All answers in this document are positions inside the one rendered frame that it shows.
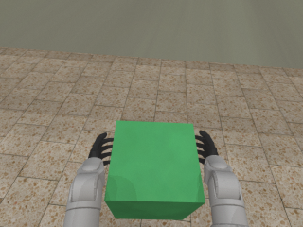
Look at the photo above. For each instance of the left robot forearm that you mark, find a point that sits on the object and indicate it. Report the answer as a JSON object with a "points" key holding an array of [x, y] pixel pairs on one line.
{"points": [[85, 195]]}

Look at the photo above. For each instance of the robot left hand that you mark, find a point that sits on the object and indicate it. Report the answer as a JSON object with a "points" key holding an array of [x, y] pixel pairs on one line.
{"points": [[97, 148]]}

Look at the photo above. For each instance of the robot right hand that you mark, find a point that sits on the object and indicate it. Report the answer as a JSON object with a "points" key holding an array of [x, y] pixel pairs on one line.
{"points": [[208, 146]]}

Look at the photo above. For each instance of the carton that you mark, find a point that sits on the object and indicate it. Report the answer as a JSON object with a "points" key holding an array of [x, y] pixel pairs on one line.
{"points": [[154, 171]]}

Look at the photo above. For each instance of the right robot forearm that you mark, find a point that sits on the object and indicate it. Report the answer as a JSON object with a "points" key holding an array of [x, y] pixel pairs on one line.
{"points": [[224, 192]]}

